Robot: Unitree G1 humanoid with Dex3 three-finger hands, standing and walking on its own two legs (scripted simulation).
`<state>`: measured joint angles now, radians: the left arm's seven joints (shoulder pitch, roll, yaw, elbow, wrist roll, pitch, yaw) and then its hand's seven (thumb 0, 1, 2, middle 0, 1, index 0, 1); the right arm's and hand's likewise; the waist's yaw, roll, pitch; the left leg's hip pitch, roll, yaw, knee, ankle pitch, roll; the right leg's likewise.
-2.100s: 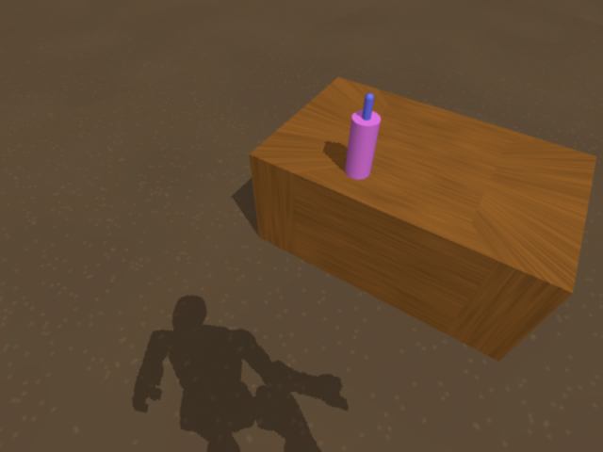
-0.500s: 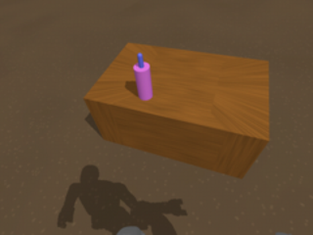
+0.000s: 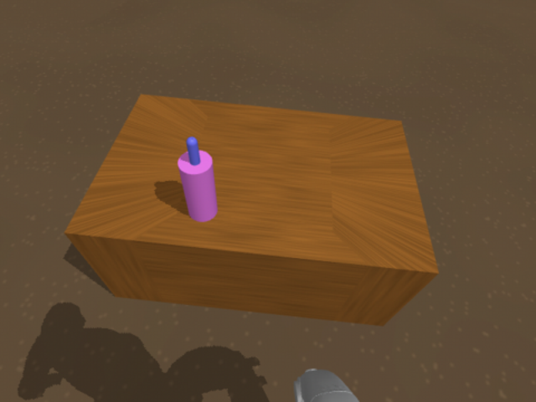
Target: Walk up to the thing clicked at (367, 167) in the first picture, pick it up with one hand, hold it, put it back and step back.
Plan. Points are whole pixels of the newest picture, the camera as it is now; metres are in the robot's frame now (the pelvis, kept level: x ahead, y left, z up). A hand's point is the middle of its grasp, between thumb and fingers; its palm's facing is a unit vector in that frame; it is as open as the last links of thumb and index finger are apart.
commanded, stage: walk up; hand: left
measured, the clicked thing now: (197, 178) +0.66 +0.14 -0.18
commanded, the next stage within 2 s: none
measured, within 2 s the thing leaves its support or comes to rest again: neither
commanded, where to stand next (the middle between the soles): +0.20 +0.03 m, yaw -9 degrees
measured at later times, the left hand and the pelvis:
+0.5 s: hand (92, 345) +0.25 +0.29 -0.14, palm faces -0.17 -0.89 -0.43, open 7.4 cm; pelvis +0.13 +0.03 -0.02, yaw -8 degrees
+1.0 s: hand (95, 356) +0.24 +0.29 -0.17, palm faces -0.24 -0.89 -0.38, open 7.4 cm; pelvis +0.12 +0.04 -0.02, yaw -13 degrees
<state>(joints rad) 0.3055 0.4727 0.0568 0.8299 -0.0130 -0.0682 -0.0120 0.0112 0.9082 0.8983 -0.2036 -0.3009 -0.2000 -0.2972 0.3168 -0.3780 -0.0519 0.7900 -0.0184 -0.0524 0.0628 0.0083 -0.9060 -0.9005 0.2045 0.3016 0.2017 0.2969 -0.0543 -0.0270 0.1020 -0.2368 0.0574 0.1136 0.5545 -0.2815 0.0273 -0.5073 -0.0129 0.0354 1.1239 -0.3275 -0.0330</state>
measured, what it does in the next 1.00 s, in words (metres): walks ahead: right foot, then left foot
